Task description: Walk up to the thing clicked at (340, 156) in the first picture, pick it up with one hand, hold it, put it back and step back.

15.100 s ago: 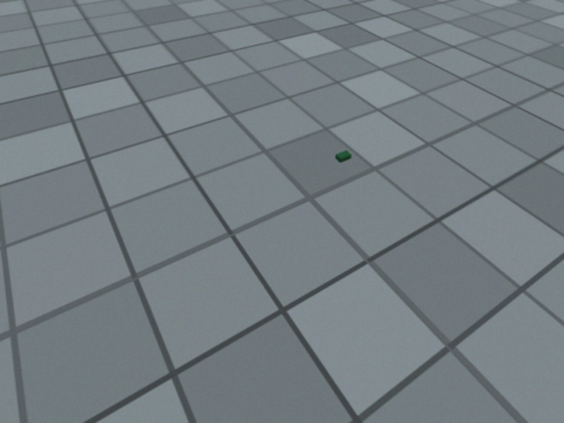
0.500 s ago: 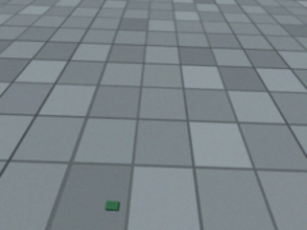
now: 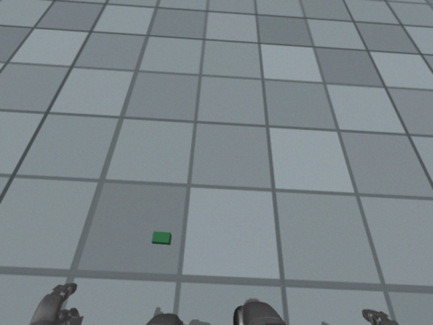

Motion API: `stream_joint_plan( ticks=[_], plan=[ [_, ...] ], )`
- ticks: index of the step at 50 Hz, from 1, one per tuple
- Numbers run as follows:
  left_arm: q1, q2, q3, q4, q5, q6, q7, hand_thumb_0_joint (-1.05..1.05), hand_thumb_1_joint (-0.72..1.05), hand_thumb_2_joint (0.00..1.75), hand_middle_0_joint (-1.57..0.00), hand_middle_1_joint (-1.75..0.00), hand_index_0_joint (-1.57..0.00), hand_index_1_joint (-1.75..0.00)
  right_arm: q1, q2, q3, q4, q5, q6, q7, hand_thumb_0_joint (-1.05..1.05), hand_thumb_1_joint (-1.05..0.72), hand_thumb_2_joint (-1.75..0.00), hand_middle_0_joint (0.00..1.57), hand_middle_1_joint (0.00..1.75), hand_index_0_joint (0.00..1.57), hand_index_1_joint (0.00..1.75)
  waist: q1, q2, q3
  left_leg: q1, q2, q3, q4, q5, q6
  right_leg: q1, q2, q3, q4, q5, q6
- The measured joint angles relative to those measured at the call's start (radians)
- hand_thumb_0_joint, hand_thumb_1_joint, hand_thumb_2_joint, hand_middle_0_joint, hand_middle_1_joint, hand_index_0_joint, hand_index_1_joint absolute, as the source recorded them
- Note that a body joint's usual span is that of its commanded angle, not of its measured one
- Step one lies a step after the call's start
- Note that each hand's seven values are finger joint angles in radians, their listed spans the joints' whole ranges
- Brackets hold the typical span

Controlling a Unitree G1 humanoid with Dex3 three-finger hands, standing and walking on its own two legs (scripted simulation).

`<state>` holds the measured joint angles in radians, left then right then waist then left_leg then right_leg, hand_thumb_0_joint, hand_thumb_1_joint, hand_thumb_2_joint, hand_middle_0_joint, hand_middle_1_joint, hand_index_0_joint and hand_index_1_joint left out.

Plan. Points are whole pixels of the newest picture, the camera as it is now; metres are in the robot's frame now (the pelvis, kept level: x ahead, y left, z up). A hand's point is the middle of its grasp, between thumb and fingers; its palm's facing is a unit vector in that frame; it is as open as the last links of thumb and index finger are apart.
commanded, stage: walk up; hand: left
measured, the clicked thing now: (161, 238) +0.50 +0.21 -0.74
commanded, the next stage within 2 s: stand in 1.94 s
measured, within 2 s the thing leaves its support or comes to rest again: neither
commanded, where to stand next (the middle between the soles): +0.11 -0.03 m, yaw -1 degrees
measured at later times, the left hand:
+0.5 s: hand out of the picture -0.02 +0.26 -0.14, palm faces -0.10 -0.91 -0.39, open 7.4 cm
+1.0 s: hand out of the picture -0.17 +0.26 -0.15, palm faces -0.03 -0.94 -0.34, open 7.4 cm
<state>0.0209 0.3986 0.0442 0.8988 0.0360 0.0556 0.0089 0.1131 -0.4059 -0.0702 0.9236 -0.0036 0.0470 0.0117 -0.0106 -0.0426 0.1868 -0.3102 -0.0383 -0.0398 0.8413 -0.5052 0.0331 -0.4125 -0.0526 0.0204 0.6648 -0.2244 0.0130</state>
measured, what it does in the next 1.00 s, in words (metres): walks backwards: left foot, then right foot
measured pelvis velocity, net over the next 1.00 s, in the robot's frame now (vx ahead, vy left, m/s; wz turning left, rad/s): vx -0.25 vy -0.01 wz -0.04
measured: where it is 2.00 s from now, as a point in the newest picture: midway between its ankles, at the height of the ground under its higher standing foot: outside the picture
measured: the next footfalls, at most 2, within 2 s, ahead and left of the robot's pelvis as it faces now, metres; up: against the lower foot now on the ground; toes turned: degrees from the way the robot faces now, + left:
left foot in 0.04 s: +0.00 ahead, +0.13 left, +0.00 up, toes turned -2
right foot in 0.42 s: -0.12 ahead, -0.13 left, +0.00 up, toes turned -1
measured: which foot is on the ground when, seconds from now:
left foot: up 0.00-0.02, down 0.04-0.44, up 0.46-0.72, down 0.74-1.00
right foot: down 0.00-0.04, up 0.06-0.40, down 0.42-0.76, up 0.78-1.00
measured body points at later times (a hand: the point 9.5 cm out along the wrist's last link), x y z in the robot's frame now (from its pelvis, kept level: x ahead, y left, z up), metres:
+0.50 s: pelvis -0.13 -0.01 +0.00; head -0.06 -0.02 +0.44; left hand -0.01 +0.30 -0.12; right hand -0.04 -0.34 -0.12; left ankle -0.07 +0.13 -0.69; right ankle -0.16 -0.13 -0.72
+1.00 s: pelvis -0.25 -0.01 +0.01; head -0.22 +0.01 +0.46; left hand -0.17 +0.31 -0.12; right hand -0.16 -0.32 -0.09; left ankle -0.21 +0.11 -0.72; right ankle -0.28 -0.15 -0.70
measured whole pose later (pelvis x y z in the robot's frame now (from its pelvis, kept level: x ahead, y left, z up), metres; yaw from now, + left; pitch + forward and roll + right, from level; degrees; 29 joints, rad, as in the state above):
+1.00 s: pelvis -0.25 -0.01 +0.01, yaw -3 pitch -3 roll -1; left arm 0.22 0.40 0.07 0.91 0.02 0.04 -0.02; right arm 0.17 -0.35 -0.03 0.89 -0.05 -0.01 0.01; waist 0.02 -0.04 0.11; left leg -0.28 0.02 0.00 0.59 -0.27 0.02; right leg -0.22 0.01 0.06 0.69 -0.50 0.00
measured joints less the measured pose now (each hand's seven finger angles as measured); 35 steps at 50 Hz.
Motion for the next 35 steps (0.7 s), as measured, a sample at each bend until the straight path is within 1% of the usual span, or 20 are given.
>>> stream_joint_plan(
  ticks=[2, 3, 4, 5, 6, 8, 10, 13, 16, 19, 21, 22, 23, 25, 26, 28, 30, 31, 33, 35],
  plan=[
    [-0.010, 0.002, -0.002, -0.028, -0.007, 0.006, -0.003, 0.01, 0.90, 0.90, -0.21, -0.30, -0.20, -0.30, 0.029, -0.002, -0.003, 0.000, -0.015, -0.011, -0.005, 0.00, -0.91, -0.90, 0.21, 0.30, 0.20, 0.30, -0.009, -0.008, -0.003, 0.057, 0.012, 0.008, -0.145, 0.097, -0.017, -0.043, -0.014, 0.001, 0.044, -0.005, 0.013],
    [-0.019, 0.006, 0.001, -0.037, -0.012, 0.009, -0.002, 0.01, 0.90, 0.90, -0.21, -0.30, -0.20, -0.30, 0.035, 0.009, -0.005, 0.007, -0.027, -0.013, -0.008, 0.00, -0.91, -0.90, 0.21, 0.30, 0.20, 0.30, -0.003, -0.027, 0.013, 0.057, 0.001, 0.020, -0.141, 0.098, -0.021, -0.059, -0.010, 0.032, 0.085, -0.055, 0.002],
    [-0.021, 0.006, 0.006, -0.043, -0.012, 0.013, 0.002, 0.01, 0.90, 0.90, -0.20, -0.30, -0.20, -0.30, 0.041, 0.018, -0.001, 0.012, -0.031, -0.012, -0.006, 0.00, -0.91, -0.90, 0.21, 0.30, 0.20, 0.30, -0.001, -0.031, 0.025, 0.052, 0.003, 0.025, -0.128, 0.095, -0.020, -0.073, 0.025, 0.072, 0.150, -0.154, -0.004],
    [-0.017, 0.005, 0.009, -0.042, -0.010, 0.017, 0.006, 0.01, 0.90, 0.90, -0.20, -0.30, -0.20, -0.30, 0.050, 0.027, 0.003, 0.016, -0.032, -0.011, -0.004, 0.00, -0.91, -0.90, 0.21, 0.30, 0.20, 0.30, -0.008, -0.025, 0.028, 0.048, 0.012, 0.019, -0.126, 0.099, -0.016, -0.085, 0.070, 0.103, 0.236, -0.241, -0.007],
    [-0.012, 0.005, 0.011, -0.038, -0.010, 0.021, 0.009, 0.01, 0.90, 0.90, -0.20, -0.30, -0.20, -0.30, 0.060, 0.037, 0.008, 0.020, -0.034, -0.011, -0.004, 0.00, -0.91, -0.90, 0.21, 0.30, 0.20, 0.30, -0.016, -0.020, 0.027, 0.047, 0.021, 0.012, -0.139, 0.112, -0.015, -0.096, 0.112, 0.125, 0.326, -0.288, -0.010],
    [0.006, 0.009, 0.017, -0.033, -0.019, 0.025, 0.010, 0.01, 0.90, 0.90, -0.20, -0.30, -0.20, -0.30, 0.078, 0.057, 0.017, 0.023, -0.036, -0.009, -0.011, 0.00, -0.91, -0.90, 0.21, 0.30, 0.20, 0.30, -0.017, -0.022, 0.015, 0.049, 0.034, 0.012, -0.185, 0.148, -0.016, -0.106, 0.165, 0.146, 0.471, -0.297, -0.014],
    [0.030, 0.009, 0.023, -0.036, -0.022, 0.025, 0.006, 0.01, 0.90, 0.90, -0.20, -0.30, -0.20, -0.30, 0.089, 0.064, 0.021, 0.015, -0.036, -0.010, -0.019, 0.00, -0.90, -0.90, 0.21, 0.30, 0.20, 0.30, -0.012, -0.014, 0.010, 0.044, 0.047, 0.017, -0.218, 0.179, -0.015, -0.090, 0.181, 0.138, 0.537, -0.291, -0.006],
    [0.064, 0.011, 0.032, -0.044, -0.017, 0.027, 0.002, 0.01, 0.90, 0.90, -0.20, -0.30, -0.20, -0.30, 0.088, 0.064, 0.021, -0.012, -0.030, -0.018, -0.031, 0.00, -0.90, -0.90, 0.21, 0.30, 0.21, 0.30, -0.008, -0.003, 0.013, 0.025, 0.063, 0.026, -0.237, 0.210, -0.016, -0.028, 0.170, 0.129, 0.505, -0.301, 0.014],
    [0.088, 0.017, 0.039, -0.047, -0.014, 0.030, -0.001, 0.01, 0.90, 0.90, -0.20, -0.30, -0.20, -0.30, 0.072, 0.057, 0.021, -0.044, -0.026, -0.025, -0.037, 0.00, -0.90, -0.90, 0.21, 0.30, 0.21, 0.30, -0.001, 0.002, 0.021, -0.006, 0.077, 0.043, -0.228, 0.228, -0.021, 0.043, 0.136, 0.114, 0.374, -0.305, 0.022],
    [0.104, 0.018, 0.043, -0.045, -0.013, 0.025, -0.007, 0.01, 0.90, 0.90, -0.20, -0.30, -0.20, -0.30, 0.048, 0.040, 0.021, -0.072, -0.027, -0.023, -0.037, 0.00, -0.90, -0.90, 0.21, 0.30, 0.21, 0.30, 0.008, 0.012, 0.021, -0.047, 0.094, 0.059, -0.195, 0.236, -0.034, 0.122, 0.094, 0.073, 0.169, -0.269, 0.008],
    [0.116, 0.014, 0.046, -0.041, -0.009, 0.014, -0.012, 0.01, 0.90, 0.90, -0.20, -0.30, -0.20, -0.30, 0.033, 0.025, 0.022, -0.085, -0.023, -0.016, -0.034, 0.00, -0.90, -0.90, 0.21, 0.30, 0.21, 0.30, 0.015, 0.023, 0.012, -0.083, 0.106, 0.066, -0.154, 0.232, -0.049, 0.189, 0.075, 0.047, -0.009, -0.180, -0.007],
    [0.115, 0.001, 0.047, -0.034, -0.005, 0.009, -0.012, 0.01, 0.90, 0.90, -0.20, -0.30, -0.20, -0.30, 0.019, 0.012, 0.019, -0.084, -0.019, -0.011, -0.034, 0.00, -0.90, -0.90, 0.21, 0.30, 0.21, 0.30, 0.012, 0.052, 0.018, -0.096, 0.124, 0.052, -0.133, 0.232, -0.055, 0.198, 0.092, 0.033, -0.033, -0.172, -0.010],
    [0.118, -0.012, 0.045, -0.033, -0.003, 0.007, -0.016, 0.01, 0.90, 0.90, -0.20, -0.30, -0.20, -0.30, 0.009, 0.003, 0.016, -0.082, -0.013, -0.006, -0.035, 0.00, -0.90, -0.90, 0.21, 0.30, 0.21, 0.30, 0.004, 0.075, 0.020, -0.109, 0.118, 0.018, -0.115, 0.223, -0.048, 0.194, 0.102, 0.018, -0.027, -0.167, -0.014],
    [0.134, -0.024, 0.034, -0.042, -0.002, 0.006, -0.025, 0.01, 0.90, 0.90, -0.20, -0.30, -0.20, -0.30, 0.001, 0.002, 0.012, -0.074, -0.005, 0.004, -0.044, 0.00, -0.90, -0.90, 0.21, 0.30, 0.20, 0.30, 0.013, 0.067, 0.004, -0.146, 0.047, -0.030, 0.035, 0.049, -0.039, 0.166, 0.084, 0.026, 0.000, -0.161, -0.023],
    [0.141, -0.031, 0.030, -0.047, -0.004, 0.006, -0.025, 0.01, 0.90, 0.90, -0.20, -0.30, -0.20, -0.30, 0.003, 0.000, 0.012, -0.073, -0.001, 0.006, -0.047, 0.00, -0.90, -0.90, 0.21, 0.30, 0.20, 0.30, 0.020, 0.062, -0.004, -0.161, 0.010, -0.049, 0.124, 0.004, -0.037, 0.158, 0.073, 0.032, -0.002, -0.152, -0.024],
    [0.148, -0.044, 0.023, -0.058, -0.004, 0.008, -0.020, 0.01, 0.90, 0.90, -0.20, -0.30, -0.20, -0.30, 0.013, -0.007, 0.017, -0.074, 0.007, 0.000, -0.049, 0.00, -0.91, -0.90, 0.21, 0.30, 0.20, 0.30, 0.025, 0.060, -0.021, -0.170, -0.036, -0.066, 0.239, -0.020, -0.036, 0.145, 0.058, 0.033, -0.017, -0.127, -0.025],
    [0.144, -0.049, 0.021, -0.077, 0.000, 0.009, -0.014, 0.01, 0.90, 0.90, -0.21, -0.30, -0.20, -0.30, 0.026, -0.008, 0.021, -0.078, 0.007, -0.010, -0.051, 0.00, -0.91, -0.90, 0.21, 0.30, 0.20, 0.30, 0.029, 0.057, -0.028, -0.150, -0.050, -0.061, 0.271, -0.026, -0.042, 0.129, 0.050, 0.027, -0.025, -0.107, -0.025],
    [0.139, -0.050, 0.020, -0.087, 0.002, 0.007, -0.011, 0.01, 0.90, 0.90, -0.21, -0.30, -0.20, -0.30, 0.033, -0.008, 0.023, -0.079, 0.005, -0.014, -0.051, 0.00, -0.91, -0.90, 0.21, 0.30, 0.20, 0.30, 0.030, 0.055, -0.029, -0.130, -0.049, -0.054, 0.253, -0.031, -0.044, 0.121, 0.047, 0.021, -0.026, -0.098, -0.025],
    [0.128, -0.048, 0.019, -0.108, 0.005, -0.001, -0.006, 0.01, 0.90, 0.90, -0.21, -0.30, -0.20, -0.30, 0.045, -0.004, 0.025, -0.076, -0.001, -0.018, -0.049, 0.00, -0.91, -0.90, 0.21, 0.30, 0.20, 0.30, 0.029, 0.052, -0.029, -0.077, -0.034, -0.034, 0.161, -0.042, -0.046, 0.102, 0.042, 0.003, -0.021, -0.086, -0.022],
    [0.115, -0.041, 0.018, -0.124, 0.002, -0.009, -0.004, 0.01, 0.90, 0.90, -0.21, -0.30, -0.20, -0.30, 0.055, 0.003, 0.026, -0.068, -0.009, -0.023, -0.044, 0.00, -0.91, -0.90, 0.21, 0.30, 0.20, 0.30, 0.026, 0.044, -0.029, -0.010, -0.011, -0.006, 0.009, -0.021, -0.041, 0.079, 0.034, -0.018, 0.000, -0.081, -0.018]
  ],
)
